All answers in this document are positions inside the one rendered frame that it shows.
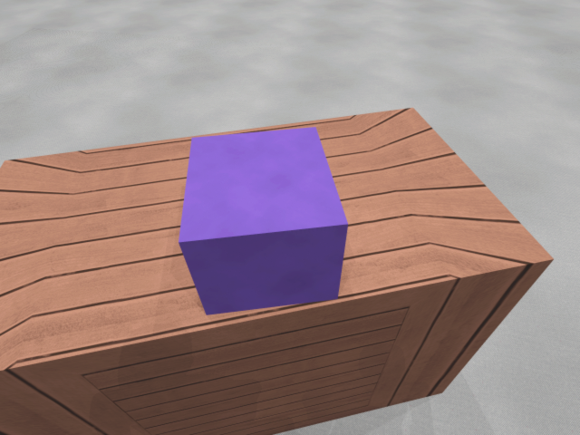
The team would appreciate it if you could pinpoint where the carton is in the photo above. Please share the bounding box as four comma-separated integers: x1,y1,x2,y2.
179,127,348,315

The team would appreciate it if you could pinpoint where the pedestal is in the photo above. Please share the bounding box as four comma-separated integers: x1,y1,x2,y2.
0,108,554,435

